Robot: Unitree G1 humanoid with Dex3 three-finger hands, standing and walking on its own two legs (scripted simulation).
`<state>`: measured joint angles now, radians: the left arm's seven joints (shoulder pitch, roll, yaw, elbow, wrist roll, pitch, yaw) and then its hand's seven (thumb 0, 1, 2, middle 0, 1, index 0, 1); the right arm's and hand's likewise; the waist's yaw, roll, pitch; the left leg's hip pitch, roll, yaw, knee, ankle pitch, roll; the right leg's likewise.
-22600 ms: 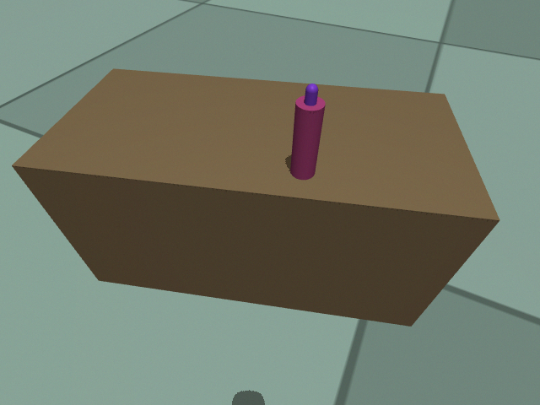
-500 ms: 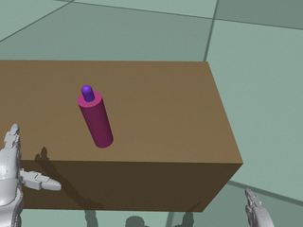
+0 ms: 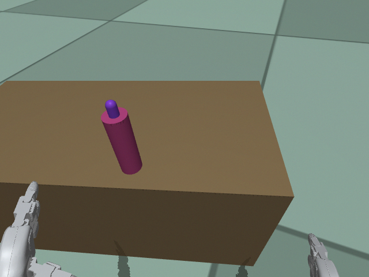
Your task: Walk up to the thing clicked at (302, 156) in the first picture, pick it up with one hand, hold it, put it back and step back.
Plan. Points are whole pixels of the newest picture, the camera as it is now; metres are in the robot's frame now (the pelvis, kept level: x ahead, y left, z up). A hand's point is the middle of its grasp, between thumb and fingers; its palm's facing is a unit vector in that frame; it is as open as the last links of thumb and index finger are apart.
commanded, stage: sink last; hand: left
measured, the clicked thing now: (122, 138) +0.48 +0.21 +0.04
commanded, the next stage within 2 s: home in 0.14 s
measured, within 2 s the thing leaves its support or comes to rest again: neither
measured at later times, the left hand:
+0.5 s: hand (57, 245) +0.19 +0.27 +0.03, palm faces +0.31 -0.89 -0.35, open 17.3 cm
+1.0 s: hand (112, 255) +0.20 +0.19 -0.06, palm faces +0.08 -0.97 -0.21, open 17.4 cm
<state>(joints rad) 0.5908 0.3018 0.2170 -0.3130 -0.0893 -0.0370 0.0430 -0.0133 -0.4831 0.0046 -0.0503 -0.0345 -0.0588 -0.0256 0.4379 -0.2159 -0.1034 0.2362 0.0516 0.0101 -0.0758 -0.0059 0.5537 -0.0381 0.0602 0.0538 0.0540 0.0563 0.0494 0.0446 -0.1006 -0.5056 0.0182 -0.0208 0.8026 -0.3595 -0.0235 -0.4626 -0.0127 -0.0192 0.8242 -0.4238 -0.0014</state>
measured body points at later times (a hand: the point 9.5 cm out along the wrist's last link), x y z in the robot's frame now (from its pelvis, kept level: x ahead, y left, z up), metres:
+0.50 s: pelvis +0.00 +0.01 +0.00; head +0.01 +0.01 +0.45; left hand +0.16 +0.32 +0.06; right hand +0.17 -0.21 -0.05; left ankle +0.03 +0.14 -0.70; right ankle +0.00 -0.11 -0.70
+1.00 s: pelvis +0.02 +0.02 -0.01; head +0.04 +0.02 +0.44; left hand +0.19 +0.24 -0.05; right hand +0.18 -0.21 -0.05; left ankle +0.03 +0.14 -0.70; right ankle +0.00 -0.11 -0.70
